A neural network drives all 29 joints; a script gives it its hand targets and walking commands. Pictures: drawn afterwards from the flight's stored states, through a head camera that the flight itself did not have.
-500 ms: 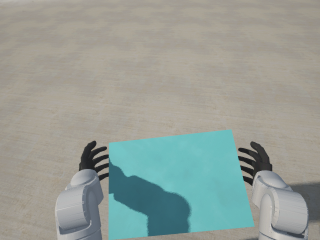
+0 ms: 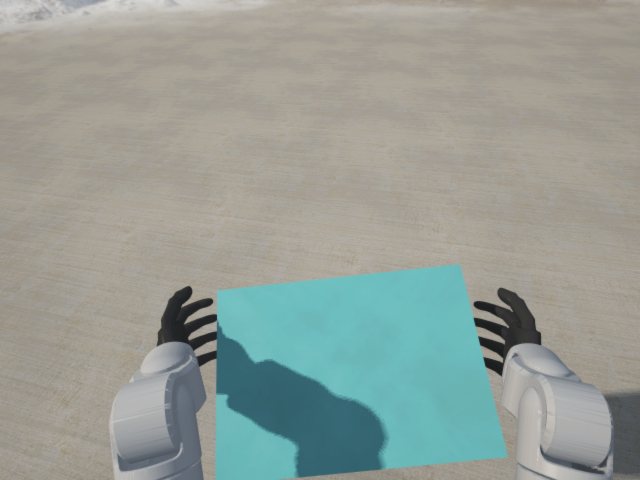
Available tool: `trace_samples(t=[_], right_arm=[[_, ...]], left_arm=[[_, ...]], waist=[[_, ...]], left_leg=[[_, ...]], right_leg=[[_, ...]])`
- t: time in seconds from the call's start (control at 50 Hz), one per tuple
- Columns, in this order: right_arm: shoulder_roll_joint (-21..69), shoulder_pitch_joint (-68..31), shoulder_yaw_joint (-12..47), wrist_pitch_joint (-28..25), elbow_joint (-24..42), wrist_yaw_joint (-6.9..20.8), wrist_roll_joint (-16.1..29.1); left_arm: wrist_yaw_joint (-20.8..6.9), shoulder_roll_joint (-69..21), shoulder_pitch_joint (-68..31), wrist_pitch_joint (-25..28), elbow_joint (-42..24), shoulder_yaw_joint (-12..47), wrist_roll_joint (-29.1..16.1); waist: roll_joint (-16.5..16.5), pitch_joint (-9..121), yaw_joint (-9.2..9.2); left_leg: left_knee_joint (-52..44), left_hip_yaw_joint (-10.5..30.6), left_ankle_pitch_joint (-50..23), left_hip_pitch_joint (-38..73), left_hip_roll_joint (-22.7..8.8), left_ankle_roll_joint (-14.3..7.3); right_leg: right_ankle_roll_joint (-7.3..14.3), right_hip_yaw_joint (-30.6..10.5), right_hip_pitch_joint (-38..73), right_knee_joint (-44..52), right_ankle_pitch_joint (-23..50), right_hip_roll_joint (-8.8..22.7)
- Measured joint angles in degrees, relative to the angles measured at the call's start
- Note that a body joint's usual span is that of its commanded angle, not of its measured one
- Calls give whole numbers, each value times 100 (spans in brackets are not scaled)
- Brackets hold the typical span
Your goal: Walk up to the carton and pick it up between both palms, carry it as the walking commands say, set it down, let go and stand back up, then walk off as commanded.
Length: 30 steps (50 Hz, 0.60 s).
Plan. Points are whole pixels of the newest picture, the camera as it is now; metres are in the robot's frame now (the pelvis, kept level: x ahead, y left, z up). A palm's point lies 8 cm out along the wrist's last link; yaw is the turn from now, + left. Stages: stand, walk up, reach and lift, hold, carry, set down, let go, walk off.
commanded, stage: carry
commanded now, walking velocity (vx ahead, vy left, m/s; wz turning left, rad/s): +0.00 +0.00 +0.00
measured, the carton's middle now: (347, 371) +0.27 +0.00 +0.02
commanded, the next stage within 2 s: none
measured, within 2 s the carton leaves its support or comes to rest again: neither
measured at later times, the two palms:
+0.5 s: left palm (187, 382) +0.20 +0.17 +0.12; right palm (559, 406) +0.18 -0.19 +0.11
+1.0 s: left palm (213, 388) +0.20 +0.15 +0.10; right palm (577, 418) +0.18 -0.22 +0.09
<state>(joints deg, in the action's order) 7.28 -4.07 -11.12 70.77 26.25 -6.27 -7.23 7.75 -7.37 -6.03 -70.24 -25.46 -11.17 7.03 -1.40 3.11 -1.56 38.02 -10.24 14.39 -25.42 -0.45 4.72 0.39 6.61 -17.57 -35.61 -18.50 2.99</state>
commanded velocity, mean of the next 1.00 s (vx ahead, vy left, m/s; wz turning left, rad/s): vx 0.00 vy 0.00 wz -0.10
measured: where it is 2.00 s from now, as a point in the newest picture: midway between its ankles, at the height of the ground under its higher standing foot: outside the picture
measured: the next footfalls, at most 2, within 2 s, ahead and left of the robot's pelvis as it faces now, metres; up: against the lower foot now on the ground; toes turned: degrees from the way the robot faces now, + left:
left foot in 0.10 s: +0.08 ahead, +0.08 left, +0.00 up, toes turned -15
right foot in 0.46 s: -0.03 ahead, -0.10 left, +0.00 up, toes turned -3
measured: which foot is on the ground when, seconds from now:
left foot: up 0.00-0.08, down 0.10-1.00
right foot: down 0.00-0.12, up 0.14-0.44, down 0.46-1.00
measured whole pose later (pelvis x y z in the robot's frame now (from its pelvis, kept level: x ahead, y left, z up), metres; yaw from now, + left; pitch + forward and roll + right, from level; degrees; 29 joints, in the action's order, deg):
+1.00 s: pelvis -0.05 -0.03 +0.00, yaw -3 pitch +0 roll +0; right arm 7.2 -3.3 -11.2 67.9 22.9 -6.0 -7.2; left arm 7.8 -7.4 -5.6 -67.2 -22.3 -10.6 7.9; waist -0.5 5.2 -1.4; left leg 29.0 -8.9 7.1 -22.3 -3.2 -1.6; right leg 1.8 4.1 -12.0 -32.5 -21.1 -0.7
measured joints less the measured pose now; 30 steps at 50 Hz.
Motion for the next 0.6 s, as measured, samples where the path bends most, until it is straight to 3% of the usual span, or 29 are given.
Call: trace_samples(t=[0.04,0.1,0.14,0.2,0.26,0.36,0.46,0.6], right_arm=[[-4,19,-2,10,-59,6,0],[-9,-24,-2,12,63,-34,-3],[5,-85,-2,-70,-85,-34,1],[1,-70,-3,-70,-490,11,2],[2,-52,-2,-57,-581,55,0],[2,-52,-1,-79,-126,-41,-3],[2,-55,-1,-118,132,-81,0],[-4,82,-8,-5,11,-82,0]], left_arm=[[0,1,83,-11,-1,20,3],[1,-3,-23,6,1,32,18],[2,-2,-147,26,109,-37,66],[17,4,16,-70,231,-58,123],[20,10,151,-58,227,-54,103],[20,3,-18,194,224,-16,-4],[21,-13,-218,264,189,-10,-6],[21,-3,-36,69,191,55,-5]], waist=[[138,208,6],[216,507,17],[293,320,10],[221,272,13],[161,270,12],[168,228,12],[259,230,7],[56,224,12]], left_leg=[[837,141,144,16,-12,-65],[313,418,357,333,-92,-230],[241,411,290,309,-37,-727],[31,398,50,310,-40,-965],[-338,384,-201,307,-39,-925],[-831,309,-599,306,-35,-956],[-914,155,-720,306,20,-892],[-906,142,-752,312,-212,-450]], right_leg=[[0,-1,-59,-7,80,22],[-1,49,-556,-264,118,-25],[0,7,-638,-367,47,-15],[0,-118,-675,-575,-322,-79],[0,-153,-671,-824,-335,-94],[0,-156,-319,-807,-336,-131],[-1,-207,597,297,-281,-97],[56,-239,570,323,-175,-294]])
